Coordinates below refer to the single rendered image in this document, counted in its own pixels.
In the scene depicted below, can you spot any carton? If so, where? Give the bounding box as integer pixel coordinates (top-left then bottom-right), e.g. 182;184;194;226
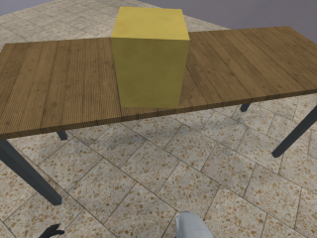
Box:
111;6;190;108

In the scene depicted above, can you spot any left robot hand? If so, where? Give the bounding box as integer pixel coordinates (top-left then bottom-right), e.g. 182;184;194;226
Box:
39;224;65;238

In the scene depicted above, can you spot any right robot thigh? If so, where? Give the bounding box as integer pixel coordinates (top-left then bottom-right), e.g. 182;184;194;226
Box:
174;212;214;238

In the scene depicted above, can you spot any table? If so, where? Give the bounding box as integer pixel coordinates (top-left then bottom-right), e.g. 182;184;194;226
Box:
0;26;317;206

